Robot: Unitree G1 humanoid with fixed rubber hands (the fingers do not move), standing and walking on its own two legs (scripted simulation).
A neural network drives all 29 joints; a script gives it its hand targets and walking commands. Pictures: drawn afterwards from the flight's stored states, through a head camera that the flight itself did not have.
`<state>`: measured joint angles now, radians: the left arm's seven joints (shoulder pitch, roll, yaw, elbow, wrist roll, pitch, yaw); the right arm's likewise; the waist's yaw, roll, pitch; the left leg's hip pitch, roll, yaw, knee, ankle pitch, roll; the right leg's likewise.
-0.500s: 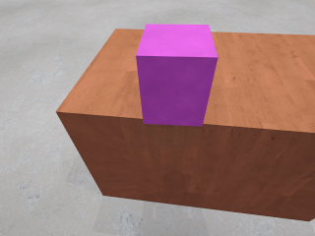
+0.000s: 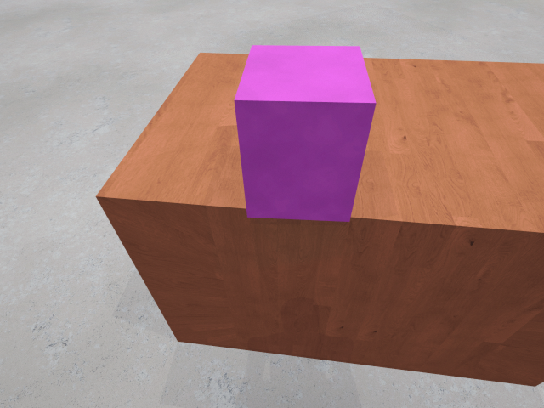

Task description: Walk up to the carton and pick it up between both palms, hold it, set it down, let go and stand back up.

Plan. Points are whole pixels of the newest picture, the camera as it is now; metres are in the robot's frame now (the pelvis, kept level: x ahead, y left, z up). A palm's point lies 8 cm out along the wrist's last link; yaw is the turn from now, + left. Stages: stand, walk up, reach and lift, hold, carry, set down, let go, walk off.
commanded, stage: walk up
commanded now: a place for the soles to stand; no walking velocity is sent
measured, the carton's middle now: (301, 134) +0.59 -0.04 +0.12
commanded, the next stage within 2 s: none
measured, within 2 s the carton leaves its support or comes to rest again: neither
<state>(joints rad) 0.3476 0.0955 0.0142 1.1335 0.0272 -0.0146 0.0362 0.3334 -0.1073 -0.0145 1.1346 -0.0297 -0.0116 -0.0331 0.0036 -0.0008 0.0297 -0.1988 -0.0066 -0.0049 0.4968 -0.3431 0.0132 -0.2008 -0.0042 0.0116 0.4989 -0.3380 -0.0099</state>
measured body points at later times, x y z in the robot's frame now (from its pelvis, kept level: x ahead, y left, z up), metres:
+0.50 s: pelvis +0.12 +0.01 -0.02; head +0.15 +0.01 +0.42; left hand +0.22 +0.25 -0.16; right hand +0.00 -0.20 -0.17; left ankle +0.02 +0.12 -0.74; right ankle +0.23 -0.09 -0.74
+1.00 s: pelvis +0.18 +0.02 -0.02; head +0.20 +0.02 +0.43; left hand +0.26 +0.28 -0.16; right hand +0.28 -0.24 -0.15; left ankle +0.19 +0.14 -0.74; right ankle +0.18 -0.10 -0.74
